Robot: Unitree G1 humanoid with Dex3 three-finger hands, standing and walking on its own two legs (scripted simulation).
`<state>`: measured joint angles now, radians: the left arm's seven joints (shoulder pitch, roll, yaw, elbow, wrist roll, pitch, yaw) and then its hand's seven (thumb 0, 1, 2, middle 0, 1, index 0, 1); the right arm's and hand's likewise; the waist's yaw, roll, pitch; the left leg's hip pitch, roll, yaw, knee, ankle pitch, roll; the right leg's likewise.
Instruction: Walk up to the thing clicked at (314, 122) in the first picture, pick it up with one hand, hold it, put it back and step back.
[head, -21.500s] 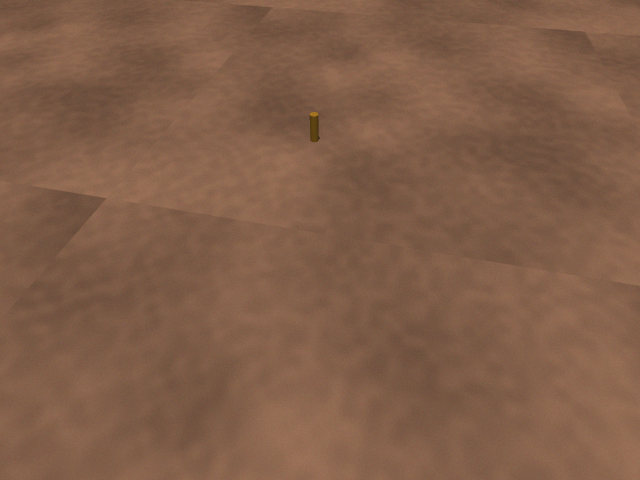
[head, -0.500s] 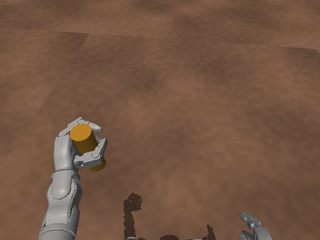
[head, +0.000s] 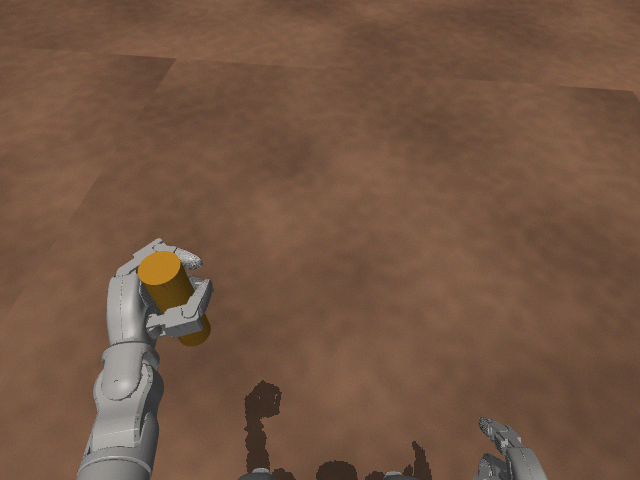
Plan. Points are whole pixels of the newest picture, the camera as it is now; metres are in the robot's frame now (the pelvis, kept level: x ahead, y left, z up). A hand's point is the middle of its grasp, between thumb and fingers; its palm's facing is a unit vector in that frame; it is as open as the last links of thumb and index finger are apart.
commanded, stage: crouch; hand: left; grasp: from the side
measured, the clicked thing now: (179, 303) +0.33 +0.19 +0.03
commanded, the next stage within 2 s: lower in 1.76 s
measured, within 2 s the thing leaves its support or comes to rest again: neither
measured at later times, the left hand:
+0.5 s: hand (210, 345) +0.36 +0.19 -0.16, palm faces +0.15 -0.99 -0.01, open 6.0 cm
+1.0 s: hand (222, 382) +0.37 +0.21 -0.38, palm faces +0.21 -0.98 -0.02, open 6.0 cm
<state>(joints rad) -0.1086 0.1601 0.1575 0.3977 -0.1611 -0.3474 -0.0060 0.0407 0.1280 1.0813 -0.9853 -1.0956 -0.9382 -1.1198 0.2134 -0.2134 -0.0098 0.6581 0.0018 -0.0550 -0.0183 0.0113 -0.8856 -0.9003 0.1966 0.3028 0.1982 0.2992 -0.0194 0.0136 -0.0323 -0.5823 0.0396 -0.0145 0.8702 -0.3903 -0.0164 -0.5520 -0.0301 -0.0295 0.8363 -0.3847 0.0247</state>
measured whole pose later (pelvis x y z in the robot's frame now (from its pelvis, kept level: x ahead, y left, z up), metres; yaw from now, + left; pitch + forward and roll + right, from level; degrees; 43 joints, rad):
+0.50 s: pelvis -0.02 +0.00 -0.15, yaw -1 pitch +28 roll -3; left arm -0.35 0.23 0.29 0.81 -0.15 -0.73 -0.11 0.04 0.12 1.09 -0.99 -1.09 -0.95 -1.11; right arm 0.15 -0.26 -0.03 0.67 -0.05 -0.06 0.04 0.01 -0.89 -0.90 0.20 0.30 0.20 0.30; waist -0.06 -0.01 -0.19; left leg -1.45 0.04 -0.05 1.59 -0.63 -0.02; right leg -1.41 -0.03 -0.03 1.56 -0.63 0.03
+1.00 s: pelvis -0.08 +0.00 -0.34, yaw -4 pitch +30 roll -4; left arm -0.62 0.38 0.48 1.08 -0.10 -0.82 -0.14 0.04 0.12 1.10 -1.00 -1.08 -0.95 -1.12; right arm 0.08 -0.27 0.03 0.73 -0.12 -0.02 0.09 0.01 -0.90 -0.91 0.20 0.30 0.20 0.30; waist -0.11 -0.04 -0.11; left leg -2.09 0.02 -0.11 2.21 -0.66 -0.04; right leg -2.04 -0.02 -0.03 2.17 -0.66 0.02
